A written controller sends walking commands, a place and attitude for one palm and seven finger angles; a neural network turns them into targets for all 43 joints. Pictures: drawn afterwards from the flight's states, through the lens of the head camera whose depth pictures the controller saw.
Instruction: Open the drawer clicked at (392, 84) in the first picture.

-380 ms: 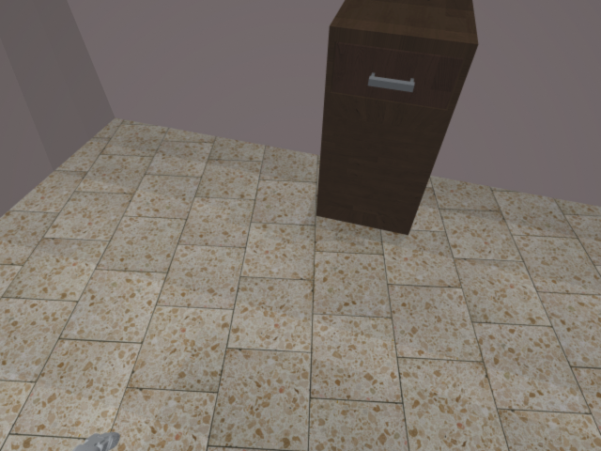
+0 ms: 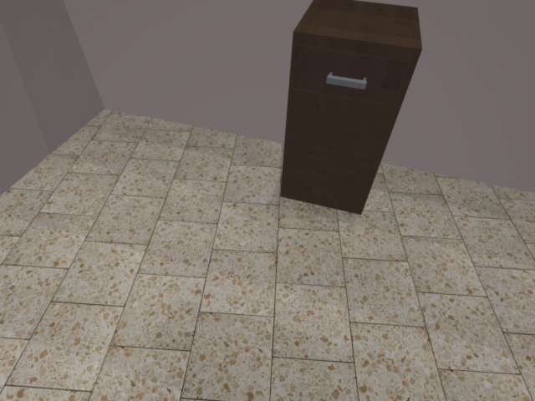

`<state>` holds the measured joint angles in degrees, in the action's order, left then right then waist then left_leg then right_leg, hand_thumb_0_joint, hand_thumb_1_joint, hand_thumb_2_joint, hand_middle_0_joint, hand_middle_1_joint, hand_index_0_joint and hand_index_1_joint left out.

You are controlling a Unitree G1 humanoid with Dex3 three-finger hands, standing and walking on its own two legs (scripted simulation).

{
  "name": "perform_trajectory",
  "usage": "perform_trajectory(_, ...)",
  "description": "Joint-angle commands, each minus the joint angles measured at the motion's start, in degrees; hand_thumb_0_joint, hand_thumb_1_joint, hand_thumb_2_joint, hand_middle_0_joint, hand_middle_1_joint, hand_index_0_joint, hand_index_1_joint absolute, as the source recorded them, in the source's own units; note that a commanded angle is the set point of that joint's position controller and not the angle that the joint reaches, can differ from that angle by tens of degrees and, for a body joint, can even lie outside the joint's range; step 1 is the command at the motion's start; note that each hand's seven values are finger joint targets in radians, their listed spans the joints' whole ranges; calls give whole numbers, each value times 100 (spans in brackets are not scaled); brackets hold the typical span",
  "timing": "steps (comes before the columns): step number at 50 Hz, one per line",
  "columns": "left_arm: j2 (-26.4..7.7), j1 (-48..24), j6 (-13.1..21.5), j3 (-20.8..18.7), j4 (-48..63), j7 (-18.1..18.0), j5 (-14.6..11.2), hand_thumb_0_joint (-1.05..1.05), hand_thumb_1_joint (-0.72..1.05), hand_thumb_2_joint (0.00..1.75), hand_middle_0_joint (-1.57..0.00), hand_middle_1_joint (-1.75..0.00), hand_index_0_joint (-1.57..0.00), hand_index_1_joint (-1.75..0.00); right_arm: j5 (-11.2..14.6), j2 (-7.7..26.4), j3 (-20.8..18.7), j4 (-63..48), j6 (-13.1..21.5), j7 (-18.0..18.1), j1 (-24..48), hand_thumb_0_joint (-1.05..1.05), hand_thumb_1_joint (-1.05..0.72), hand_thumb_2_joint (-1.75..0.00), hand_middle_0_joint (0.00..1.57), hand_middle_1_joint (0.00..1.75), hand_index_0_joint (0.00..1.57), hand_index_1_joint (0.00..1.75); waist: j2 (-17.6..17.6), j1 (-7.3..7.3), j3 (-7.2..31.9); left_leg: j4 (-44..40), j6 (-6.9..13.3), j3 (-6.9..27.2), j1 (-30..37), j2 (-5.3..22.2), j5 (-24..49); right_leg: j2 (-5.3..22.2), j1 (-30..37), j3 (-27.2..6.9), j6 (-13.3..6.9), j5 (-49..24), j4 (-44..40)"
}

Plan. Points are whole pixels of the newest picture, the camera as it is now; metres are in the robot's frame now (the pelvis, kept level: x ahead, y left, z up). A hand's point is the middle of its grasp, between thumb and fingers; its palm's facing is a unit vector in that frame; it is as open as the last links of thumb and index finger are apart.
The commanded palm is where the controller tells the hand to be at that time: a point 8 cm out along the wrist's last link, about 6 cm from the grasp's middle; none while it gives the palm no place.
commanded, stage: stand and wait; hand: left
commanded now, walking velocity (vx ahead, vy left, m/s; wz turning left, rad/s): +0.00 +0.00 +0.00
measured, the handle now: (346, 79) +1.17 -0.21 -0.07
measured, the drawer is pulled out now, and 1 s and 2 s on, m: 0.00 0.00 0.00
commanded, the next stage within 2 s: look at it before walking up in 0.46 s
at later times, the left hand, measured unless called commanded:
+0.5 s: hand out of the picture +0.06 +0.24 -0.15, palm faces -0.02 -0.94 -0.33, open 7.4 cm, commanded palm none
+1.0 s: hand out of the picture +0.05 +0.24 -0.15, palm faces -0.02 -0.95 -0.33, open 7.4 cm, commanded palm none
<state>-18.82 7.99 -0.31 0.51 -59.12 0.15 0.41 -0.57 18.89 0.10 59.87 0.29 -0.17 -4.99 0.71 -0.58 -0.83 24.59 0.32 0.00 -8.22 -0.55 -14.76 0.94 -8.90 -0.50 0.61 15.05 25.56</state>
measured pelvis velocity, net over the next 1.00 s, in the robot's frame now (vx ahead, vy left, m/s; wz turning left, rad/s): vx -0.02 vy -0.01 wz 0.00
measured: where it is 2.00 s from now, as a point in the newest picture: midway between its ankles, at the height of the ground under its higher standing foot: outside the picture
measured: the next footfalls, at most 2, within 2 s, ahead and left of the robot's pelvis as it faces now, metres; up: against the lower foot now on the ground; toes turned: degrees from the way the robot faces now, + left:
left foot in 1.92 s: +0.34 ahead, +0.06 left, +0.00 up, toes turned -16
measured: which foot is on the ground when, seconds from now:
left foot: down 0.00-1.00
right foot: down 0.00-1.00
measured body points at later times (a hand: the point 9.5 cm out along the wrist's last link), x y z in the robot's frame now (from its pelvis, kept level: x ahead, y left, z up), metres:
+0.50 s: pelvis -0.02 -0.01 +0.00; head -0.02 -0.01 +0.45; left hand +0.06 +0.29 -0.13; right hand +0.06 -0.30 -0.13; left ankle -0.02 +0.12 -0.74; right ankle -0.01 -0.13 -0.74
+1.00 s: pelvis -0.02 -0.01 +0.00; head -0.02 +0.00 +0.45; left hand +0.05 +0.29 -0.13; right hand +0.06 -0.30 -0.13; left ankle -0.02 +0.12 -0.74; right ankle -0.01 -0.13 -0.74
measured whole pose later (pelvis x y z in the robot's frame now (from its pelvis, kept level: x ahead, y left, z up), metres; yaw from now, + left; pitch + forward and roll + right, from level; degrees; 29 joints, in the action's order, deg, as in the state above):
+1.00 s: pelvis -0.02 -0.01 +0.00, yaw +0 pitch -2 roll +0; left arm -19.5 8.5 0.1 0.3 -62.4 0.3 0.5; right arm -0.2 19.4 0.2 64.0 0.4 -0.4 -7.1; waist 0.5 -0.3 -1.6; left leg 21.0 -0.4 0.2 -7.9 0.2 -11.2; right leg 0.2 -8.5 -0.3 0.1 11.4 21.8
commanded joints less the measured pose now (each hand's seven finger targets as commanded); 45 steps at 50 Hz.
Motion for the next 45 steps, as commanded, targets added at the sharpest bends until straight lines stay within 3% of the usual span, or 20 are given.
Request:
perform_trajectory(1,-1235,-261,162,-267,349,-98,23,0,90,90,-20,-30,-20,-30,-3,1186,-250,-323,163,104,288,0,-90,-90,20,30,20,30,-98,40,309,-415,179,475,39,658,1202,593,64,-472,-238,-1223,-437)
perform_trajectory(21,-1266,-213,183,-245,79,-91,15,0,90,90,-20,-30,-20,-30,16,1231,-202,22,167,87,64,0,-90,-90,20,30,20,30,-18,42,232,-629,136,553,3,707,983,608,107,-533,-239,-961,-670)
perform_trajectory(27,-1251,-232,178,-244,82,-84,25,0,90,90,-20,-30,-20,-30,7,1216,-207,40,160,76,56,0,-90,-90,20,30,20,30,-41,48,129,-695,125,567,-47,698,704,593,-40,-586,-233,-555,-765)
perform_trajectory(45,-1234,-181,183,-241,54,-79,28,0,90,90,-20,-30,-20,-30,15,1223,-206,52,179,81,67,0,-90,-90,20,30,20,30,-140,34,166,-746,125,575,29,730,877,590,13,-547,-217,-762,-779)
